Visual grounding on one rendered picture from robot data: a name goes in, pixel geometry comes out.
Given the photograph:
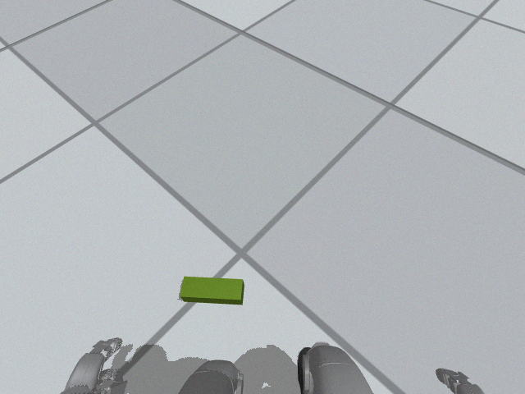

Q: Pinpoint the carton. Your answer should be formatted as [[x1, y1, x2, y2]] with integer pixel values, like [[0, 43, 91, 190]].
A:
[[180, 277, 244, 305]]

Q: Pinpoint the right robot hand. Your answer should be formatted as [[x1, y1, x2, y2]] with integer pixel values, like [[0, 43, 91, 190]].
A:
[[436, 369, 485, 394]]

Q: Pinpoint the left robot hand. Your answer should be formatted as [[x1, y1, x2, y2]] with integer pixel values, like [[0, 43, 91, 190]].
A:
[[65, 338, 127, 394]]

